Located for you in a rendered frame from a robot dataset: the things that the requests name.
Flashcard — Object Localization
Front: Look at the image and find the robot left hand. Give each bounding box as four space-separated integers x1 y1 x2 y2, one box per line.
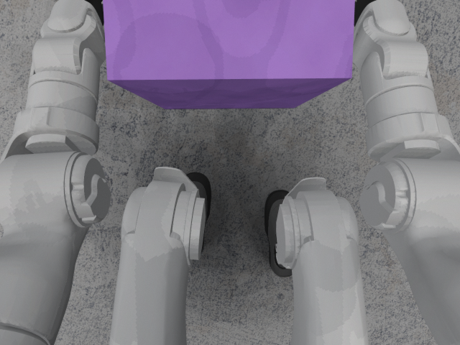
85 0 104 25

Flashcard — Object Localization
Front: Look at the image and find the carton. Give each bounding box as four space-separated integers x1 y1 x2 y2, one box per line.
103 0 355 109

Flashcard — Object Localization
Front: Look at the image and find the robot right hand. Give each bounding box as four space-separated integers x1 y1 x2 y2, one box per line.
354 0 376 26

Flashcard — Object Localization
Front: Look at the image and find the right robot forearm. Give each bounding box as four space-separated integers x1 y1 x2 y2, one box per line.
352 0 460 162

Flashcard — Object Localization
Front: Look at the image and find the left robot forearm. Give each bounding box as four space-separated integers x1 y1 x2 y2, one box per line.
0 0 106 164

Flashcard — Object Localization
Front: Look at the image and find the left robot upper arm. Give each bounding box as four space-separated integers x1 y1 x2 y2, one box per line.
0 151 111 345

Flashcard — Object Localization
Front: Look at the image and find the robot left foot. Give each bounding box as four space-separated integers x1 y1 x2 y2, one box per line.
187 172 211 260

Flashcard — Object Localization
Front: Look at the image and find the right robot upper arm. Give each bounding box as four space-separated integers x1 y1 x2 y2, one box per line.
359 157 460 345

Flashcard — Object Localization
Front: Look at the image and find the robot right thigh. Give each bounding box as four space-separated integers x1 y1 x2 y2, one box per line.
276 190 369 345

